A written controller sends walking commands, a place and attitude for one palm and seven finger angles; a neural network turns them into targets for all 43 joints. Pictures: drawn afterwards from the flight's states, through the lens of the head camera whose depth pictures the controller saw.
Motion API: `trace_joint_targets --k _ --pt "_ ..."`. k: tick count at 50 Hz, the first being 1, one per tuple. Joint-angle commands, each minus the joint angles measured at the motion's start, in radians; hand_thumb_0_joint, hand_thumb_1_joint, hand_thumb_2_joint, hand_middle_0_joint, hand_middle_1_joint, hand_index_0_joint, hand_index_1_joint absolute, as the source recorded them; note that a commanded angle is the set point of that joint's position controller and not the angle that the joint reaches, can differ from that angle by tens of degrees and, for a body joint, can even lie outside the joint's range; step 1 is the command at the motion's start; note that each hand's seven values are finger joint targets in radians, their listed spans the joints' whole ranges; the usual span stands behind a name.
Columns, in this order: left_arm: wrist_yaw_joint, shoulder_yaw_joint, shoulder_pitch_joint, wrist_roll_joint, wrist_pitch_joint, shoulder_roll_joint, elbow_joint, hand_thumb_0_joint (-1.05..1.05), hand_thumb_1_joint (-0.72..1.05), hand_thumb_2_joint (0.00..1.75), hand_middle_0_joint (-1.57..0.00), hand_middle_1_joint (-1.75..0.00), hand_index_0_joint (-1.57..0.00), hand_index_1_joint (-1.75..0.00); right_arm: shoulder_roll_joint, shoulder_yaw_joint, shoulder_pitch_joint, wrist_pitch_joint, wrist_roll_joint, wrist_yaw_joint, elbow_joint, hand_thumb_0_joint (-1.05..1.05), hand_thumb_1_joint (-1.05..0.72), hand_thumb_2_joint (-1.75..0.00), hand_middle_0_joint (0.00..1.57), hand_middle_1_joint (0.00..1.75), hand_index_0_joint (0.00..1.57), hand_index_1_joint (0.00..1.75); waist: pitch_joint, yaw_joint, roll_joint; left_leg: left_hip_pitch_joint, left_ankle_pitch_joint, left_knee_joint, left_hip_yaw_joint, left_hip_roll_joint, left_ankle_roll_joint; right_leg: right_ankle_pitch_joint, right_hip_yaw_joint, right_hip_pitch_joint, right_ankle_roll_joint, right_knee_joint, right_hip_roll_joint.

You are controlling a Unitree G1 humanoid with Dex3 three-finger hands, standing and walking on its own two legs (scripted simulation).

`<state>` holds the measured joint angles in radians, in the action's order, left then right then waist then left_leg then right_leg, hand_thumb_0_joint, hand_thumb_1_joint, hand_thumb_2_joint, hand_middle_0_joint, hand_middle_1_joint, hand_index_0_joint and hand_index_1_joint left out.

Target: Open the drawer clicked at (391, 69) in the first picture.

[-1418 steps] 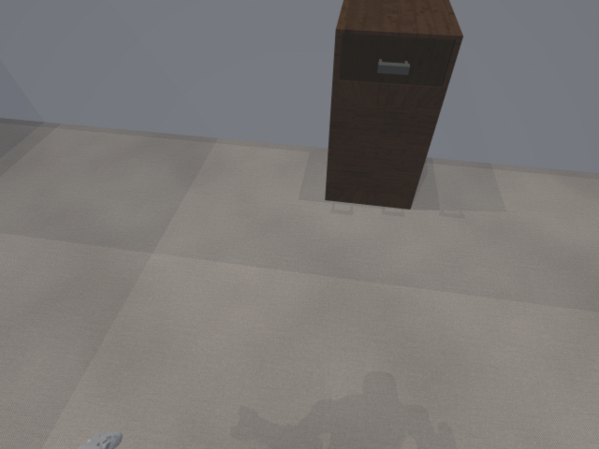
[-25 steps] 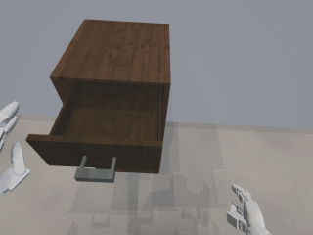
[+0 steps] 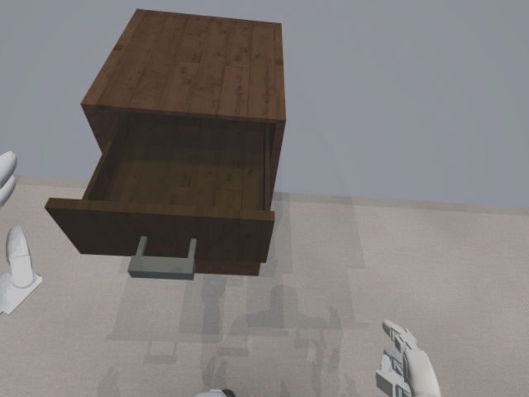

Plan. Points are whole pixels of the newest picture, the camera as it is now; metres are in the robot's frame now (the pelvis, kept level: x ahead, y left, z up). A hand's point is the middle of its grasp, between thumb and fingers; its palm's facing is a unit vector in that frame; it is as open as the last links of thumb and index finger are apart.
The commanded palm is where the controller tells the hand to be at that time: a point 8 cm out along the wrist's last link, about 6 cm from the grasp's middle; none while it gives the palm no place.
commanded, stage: step back with the hand held close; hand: left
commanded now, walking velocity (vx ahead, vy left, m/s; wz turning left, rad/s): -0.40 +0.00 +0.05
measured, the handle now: (165, 255) +0.34 +0.20 -0.06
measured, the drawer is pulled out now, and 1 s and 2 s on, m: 0.25 0.25 0.25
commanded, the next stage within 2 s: stop stepping back and stand still in 0.32 s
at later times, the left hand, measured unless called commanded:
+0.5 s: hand out of the picture +0.05 +0.20 +0.15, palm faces +0.35 -0.84 -0.42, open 7.4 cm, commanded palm -0.03 +0.24 +0.18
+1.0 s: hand out of the picture -0.08 +0.18 +0.16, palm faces +0.42 -0.81 -0.41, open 7.4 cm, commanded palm -0.15 +0.23 +0.18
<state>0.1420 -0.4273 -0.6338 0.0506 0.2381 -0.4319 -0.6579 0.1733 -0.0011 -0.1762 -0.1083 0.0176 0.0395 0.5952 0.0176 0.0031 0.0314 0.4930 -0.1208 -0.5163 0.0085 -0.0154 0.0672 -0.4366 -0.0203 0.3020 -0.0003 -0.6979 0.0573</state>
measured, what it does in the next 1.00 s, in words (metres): walks backwards: right foot, then left foot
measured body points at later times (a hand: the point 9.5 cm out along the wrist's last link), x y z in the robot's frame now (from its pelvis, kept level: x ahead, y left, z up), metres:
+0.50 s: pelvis -0.15 -0.04 +0.00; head -0.11 -0.02 +0.44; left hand +0.03 +0.24 +0.17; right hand +0.05 -0.28 -0.07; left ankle -0.11 +0.04 -0.73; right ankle -0.17 -0.14 -0.72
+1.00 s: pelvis -0.26 -0.06 +0.00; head -0.26 -0.05 +0.45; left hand -0.11 +0.22 +0.19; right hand -0.11 -0.32 -0.08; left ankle -0.26 +0.07 -0.73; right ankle -0.23 -0.16 -0.72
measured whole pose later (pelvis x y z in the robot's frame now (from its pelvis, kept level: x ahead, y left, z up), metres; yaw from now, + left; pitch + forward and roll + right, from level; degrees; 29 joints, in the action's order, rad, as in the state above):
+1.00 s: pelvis -0.26 -0.06 +0.00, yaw +4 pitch +0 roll +1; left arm 0.17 -0.34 -0.63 0.02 0.19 -0.37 -0.61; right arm 0.22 0.03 -0.27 -0.12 0.00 0.08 0.63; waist 0.01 -0.03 0.06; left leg 0.26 -0.27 -0.53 0.04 0.03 0.01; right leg -0.40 0.06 0.39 0.01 -0.75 -0.03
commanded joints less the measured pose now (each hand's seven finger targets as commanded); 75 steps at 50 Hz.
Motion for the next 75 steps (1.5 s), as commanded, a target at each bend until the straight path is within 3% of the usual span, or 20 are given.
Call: trace_joint_targets --k 1,9,11,13,17,20,22,24,32,36,40,45,47,49,54,58,67,70,72,75 --pt "-0.015 -0.057 -0.018 0.017 0.062 -0.121 -0.247 0.00 0.90 0.90 -0.20 -0.30 -0.20 -0.30 0.162 0.050 0.076 -0.078 0.004 -0.009 -0.109 0.00 -0.90 -0.90 0.20 0.30 0.20 0.30 0.251 0.017 -0.219 -0.432 0.526 0.122 -0.252 0.252 0.058 0.005 0.005 0.047 -0.006 0.087 0.001" --pt "-0.059 -0.148 -0.097 0.055 0.075 -0.174 -0.274 0.00 0.90 0.90 -0.20 -0.30 -0.20 -0.30 0.161 0.052 0.129 -0.029 -0.025 -0.025 -0.168 0.00 -0.90 -0.90 0.20 0.30 0.20 0.30 0.321 0.035 -0.142 -0.383 0.290 -0.013 -0.100 0.160 -0.005 0.318 0.052 -0.120 -0.012 0.386 -0.041" --pt "-0.057 -0.157 -0.110 0.066 0.070 -0.188 -0.211 0.00 0.90 0.90 -0.20 -0.30 -0.20 -0.30 0.156 0.070 0.150 -0.011 -0.069 -0.008 -0.187 0.00 -0.90 -0.90 0.20 0.30 0.20 0.30 0.196 0.009 0.166 -0.292 -0.187 -0.320 0.006 -0.014 -0.080 0.455 -0.066 0.073 0.052 0.473 -0.269" --pt "-0.036 -0.143 -0.099 0.045 0.040 -0.165 -0.107 0.00 0.90 0.90 -0.20 -0.30 -0.20 -0.30 0.115 0.062 0.206 0.015 -0.058 0.016 -0.178 0.00 -0.90 -0.90 0.20 0.30 0.20 0.30 0.076 0.002 0.149 -0.010 -0.396 -0.663 -0.045 -0.050 -0.084 0.707 -0.180 0.090 0.161 0.404 -0.390" --pt "-0.005 -0.034 0.049 -0.008 0.023 -0.110 -0.070 0.00 0.90 0.90 -0.20 -0.30 -0.20 -0.30 0.079 -0.007 0.226 0.047 -0.032 0.059 -0.166 0.00 -0.90 -0.90 0.20 0.30 0.20 0.30 -0.020 -0.037 0.083 0.075 -0.418 -0.349 -0.003 -0.022 -0.087 1.168 -0.025 -0.151 0.106 0.237 -0.279" --pt "0.020 -0.016 0.049 -0.006 0.013 -0.122 -0.178 0.00 0.90 0.90 -0.20 -0.30 -0.20 -0.30 0.130 0.018 0.142 0.051 -0.035 0.061 -0.160 0.00 -0.90 -0.90 0.20 0.30 0.20 0.30 0.086 -0.040 0.029 -0.149 -0.035 0.129 0.013 0.005 -0.073 1.009 -0.001 -0.217 0.036 0.142 -0.209" --pt "0.032 -0.032 0.055 -0.010 0.019 -0.160 -0.281 0.00 0.90 0.90 -0.20 -0.30 -0.20 -0.30 0.158 0.061 0.095 0.029 -0.048 0.037 -0.171 0.00 -0.90 -0.90 0.20 0.30 0.20 0.30 0.158 -0.017 -0.169 -0.485 0.693 0.106 -0.193 0.277 0.020 0.271 0.012 0.082 -0.026 -0.016 -0.103" --pt "0.025 -0.046 -0.034 -0.004 0.030 -0.152 -0.301 0.00 0.90 0.90 -0.20 -0.30 -0.20 -0.30 0.130 0.053 0.058 -0.024 -0.020 0.007 -0.183 0.00 -0.90 -0.90 0.20 0.30 0.20 0.30 0.219 -0.012 -0.277 -0.412 0.548 0.140 -0.320 0.335 0.084 -0.157 -0.030 0.140 -0.009 -0.236 -0.040" --pt "0.039 -0.095 -0.143 0.012 -0.024 -0.109 -0.157 0.00 0.90 0.90 -0.20 -0.30 -0.20 -0.30 0.150 0.040 0.092 -0.016 -0.040 0.004 -0.199 0.00 -0.90 -0.90 0.20 0.30 0.20 0.30 0.035 -0.008 -0.224 0.134 -0.561 0.252 -0.106 0.121 -0.018 0.040 0.153 -0.309 0.001 0.172 -0.021" --pt "0.008 -0.039 0.031 0.011 -0.016 -0.102 -0.105 0.00 0.90 0.90 -0.20 -0.30 -0.20 -0.30 0.173 0.078 0.048 0.010 -0.045 0.008 -0.166 0.00 -0.90 -0.90 0.20 0.30 0.20 0.30 -0.047 -0.030 0.265 0.079 -0.286 -0.721 -0.050 -0.019 -0.069 -0.321 -0.422 0.169 0.216 0.602 -0.453" --pt "0.005 0.004 0.070 -0.017 0.000 -0.084 -0.059 0.00 0.90 0.90 -0.20 -0.30 -0.20 -0.30 0.139 0.049 0.074 0.000 -0.028 0.019 -0.141 0.00 -0.90 -0.90 0.20 0.30 0.20 0.30 -0.035 -0.051 0.073 -0.016 -0.218 -0.515 -0.021 0.060 -0.043 -0.193 -0.133 0.183 0.135 0.515 -0.337" --pt "0.049 -0.008 0.061 -0.038 0.021 -0.104 -0.191 0.00 0.90 0.90 -0.20 -0.30 -0.20 -0.30 0.132 0.042 0.035 -0.067 -0.011 0.047 -0.131 0.00 -0.90 -0.90 0.20 0.30 0.20 0.30 0.024 -0.029 -0.010 -0.300 -0.279 0.127 0.080 0.019 -0.002 -0.182 -0.096 0.049 0.107 0.381 -0.254" --pt "0.058 -0.029 0.049 -0.026 0.040 -0.113 -0.240 0.00 0.90 0.90 -0.20 -0.30 -0.20 -0.30 0.178 0.059 0.019 -0.079 -0.011 0.048 -0.157 0.00 -0.90 -0.90 0.20 0.30 0.20 0.30 0.034 -0.024 -0.313 -0.401 -0.286 0.264 -0.260 0.246 0.084 -0.033 0.068 0.146 0.024 -0.029 -0.064" --pt "0.052 -0.055 0.049 -0.023 0.039 -0.131 -0.248 0.00 0.90 0.90 -0.20 -0.30 -0.20 -0.30 0.127 0.052 -0.003 -0.086 -0.024 0.032 -0.131 0.00 -0.90 -0.90 0.20 0.30 0.20 0.30 0.019 -0.046 -0.348 -0.305 -0.243 0.299 -0.402 0.338 0.150 -0.107 0.076 0.253 -0.004 -0.320 -0.045" --pt "0.038 -0.068 -0.041 -0.016 0.016 -0.105 -0.071 0.00 0.90 0.90 -0.20 -0.30 -0.20 -0.30 0.151 0.044 0.039 -0.075 -0.032 0.017 -0.117 0.00 -0.90 -0.90 0.20 0.30 0.20 0.30 -0.039 -0.001 -0.155 0.000 -0.313 0.153 -0.109 0.227 0.053 0.042 0.110 -0.144 -0.007 0.099 -0.056" --pt "0.026 -0.066 0.068 -0.010 0.023 -0.119 -0.059 0.00 0.90 0.90 -0.20 -0.30 -0.20 -0.30 0.150 0.066 0.051 -0.038 -0.027 0.007 -0.134 0.00 -0.90 -0.90 0.20 0.30 0.20 0.30 -0.019 -0.024 0.194 0.139 -0.353 -0.558 -0.018 0.010 -0.048 -0.183 -0.515 -0.114 0.145 0.563 -0.411" --pt "0.052 -0.018 0.029 -0.035 0.030 -0.103 -0.168 0.00 0.90 0.90 -0.20 -0.30 -0.20 -0.30 0.125 0.040 0.053 -0.035 -0.009 0.040 -0.134 0.00 -0.90 -0.90 0.20 0.30 0.20 0.30 -0.009 -0.022 0.009 -0.325 -0.201 0.048 0.053 0.027 -0.022 -0.137 -0.121 0.089 0.105 0.471 -0.267" --pt "-0.114 0.323 0.118 -0.090 -0.228 0.174 0.716 0.00 0.90 0.90 -0.20 -0.30 -0.20 -0.30 0.198 0.076 -0.122 0.018 0.009 -0.065 0.077 0.00 -0.90 -0.90 0.20 0.30 0.20 0.30 -0.036 -0.071 -0.236 -0.216 0.115 0.115 -0.335 0.296 0.118 -0.008 0.049 0.240 0.003 -0.137 -0.097" --pt "-0.123 0.341 0.238 -0.093 -0.238 0.180 0.757 0.00 0.90 0.90 -0.20 -0.30 -0.20 -0.30 0.182 0.069 -0.078 0.031 0.036 -0.046 0.034 0.00 -0.90 -0.90 0.20 0.30 0.20 0.30 0.075 -0.059 -0.046 -0.191 0.176 0.106 -0.444 0.305 0.162 -0.112 -0.020 0.239 -0.001 -0.299 -0.070" --pt "-0.130 0.355 0.321 -0.079 -0.239 0.166 0.948 0.00 0.90 0.90 -0.20 -0.30 -0.20 -0.30 0.203 0.056 -0.060 0.048 0.036 -0.028 0.061 0.00 -0.90 -0.90 0.20 0.30 0.20 0.30 0.113 -0.020 -0.018 -0.319 0.647 0.024 -0.263 0.249 0.141 -0.053 -0.012 0.148 -0.012 -0.186 -0.058"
